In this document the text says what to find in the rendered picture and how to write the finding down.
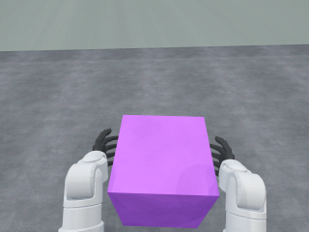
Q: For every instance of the carton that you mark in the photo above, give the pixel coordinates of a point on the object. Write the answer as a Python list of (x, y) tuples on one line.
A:
[(162, 173)]

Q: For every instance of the left robot forearm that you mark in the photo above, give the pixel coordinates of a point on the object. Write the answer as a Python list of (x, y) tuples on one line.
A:
[(83, 194)]

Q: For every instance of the right robot forearm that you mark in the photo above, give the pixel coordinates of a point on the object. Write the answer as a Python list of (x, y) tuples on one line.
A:
[(246, 198)]

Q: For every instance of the robot right hand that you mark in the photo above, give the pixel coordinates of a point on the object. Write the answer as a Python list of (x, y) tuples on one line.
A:
[(225, 153)]

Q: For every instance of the robot left hand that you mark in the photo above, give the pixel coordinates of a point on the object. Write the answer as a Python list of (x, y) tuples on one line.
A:
[(101, 141)]

